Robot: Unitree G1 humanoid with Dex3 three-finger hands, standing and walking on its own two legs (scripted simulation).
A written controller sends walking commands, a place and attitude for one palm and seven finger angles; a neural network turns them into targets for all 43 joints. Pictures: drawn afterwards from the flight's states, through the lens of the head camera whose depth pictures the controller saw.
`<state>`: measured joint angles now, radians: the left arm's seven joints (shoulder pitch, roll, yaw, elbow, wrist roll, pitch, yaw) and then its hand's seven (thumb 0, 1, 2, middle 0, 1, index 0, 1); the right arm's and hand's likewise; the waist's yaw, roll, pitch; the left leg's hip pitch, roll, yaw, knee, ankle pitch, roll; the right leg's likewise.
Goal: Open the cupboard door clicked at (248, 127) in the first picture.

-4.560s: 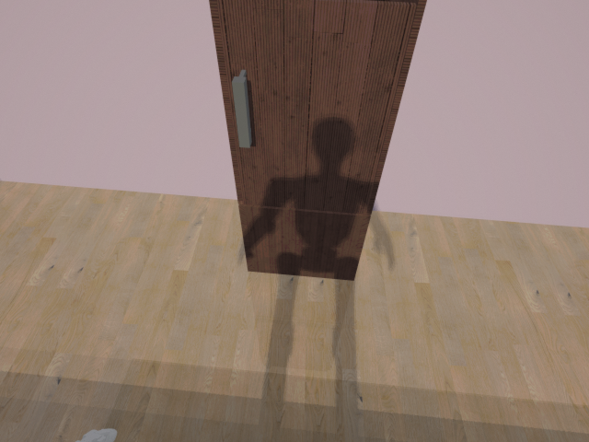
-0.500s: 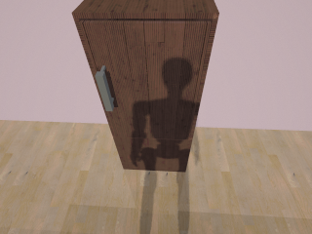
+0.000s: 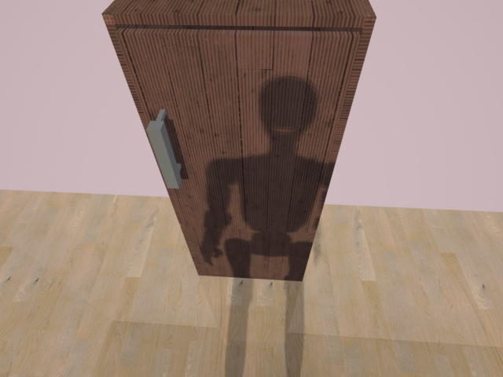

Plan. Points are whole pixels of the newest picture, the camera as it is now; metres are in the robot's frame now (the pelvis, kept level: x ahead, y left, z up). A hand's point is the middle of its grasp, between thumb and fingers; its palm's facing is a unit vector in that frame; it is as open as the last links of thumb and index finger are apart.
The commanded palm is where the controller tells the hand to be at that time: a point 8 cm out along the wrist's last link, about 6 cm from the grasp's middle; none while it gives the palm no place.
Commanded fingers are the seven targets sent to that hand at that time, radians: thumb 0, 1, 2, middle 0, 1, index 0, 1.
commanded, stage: come to a stop and stand still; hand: left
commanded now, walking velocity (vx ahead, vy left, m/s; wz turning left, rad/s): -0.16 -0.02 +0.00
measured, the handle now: (168, 150) +0.54 +0.22 +0.02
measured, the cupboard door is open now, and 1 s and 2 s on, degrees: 0 0 0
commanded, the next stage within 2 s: look again from close up in 1.10 s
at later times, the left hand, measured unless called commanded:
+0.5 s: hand out of the picture +0.02 +0.18 -0.17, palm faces +0.05 -0.97 -0.23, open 7.3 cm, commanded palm none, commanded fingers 0.00 0.90 0.90 -0.20 -0.30 -0.20 -0.30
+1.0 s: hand out of the picture -0.07 +0.25 -0.16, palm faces +0.04 -0.96 -0.28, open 7.4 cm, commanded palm none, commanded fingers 0.00 0.90 0.90 -0.20 -0.30 -0.20 -0.30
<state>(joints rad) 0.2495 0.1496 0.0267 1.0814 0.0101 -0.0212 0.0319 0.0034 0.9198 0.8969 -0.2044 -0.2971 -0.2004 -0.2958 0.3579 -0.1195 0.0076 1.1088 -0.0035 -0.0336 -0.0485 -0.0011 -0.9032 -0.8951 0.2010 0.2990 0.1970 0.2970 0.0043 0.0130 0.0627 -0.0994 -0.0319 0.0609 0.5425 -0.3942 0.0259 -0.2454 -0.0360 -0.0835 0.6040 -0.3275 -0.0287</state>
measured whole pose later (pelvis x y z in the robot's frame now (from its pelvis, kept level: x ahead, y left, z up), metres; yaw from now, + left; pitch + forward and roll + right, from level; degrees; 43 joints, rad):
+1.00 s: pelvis -0.07 +0.03 +0.01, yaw +1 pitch -3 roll -1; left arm 0.32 0.28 0.02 1.04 0.02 0.01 0.01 0.00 0.91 0.90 -0.20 -0.30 -0.20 -0.30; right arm 0.28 -0.25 -0.02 1.05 -0.02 0.01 0.00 0.00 -0.90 -0.89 0.20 0.30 0.20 0.30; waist 0.00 0.00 0.00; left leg -0.26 -0.03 0.05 0.47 -0.17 0.06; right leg -0.25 -0.04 -0.08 0.46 -0.17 0.00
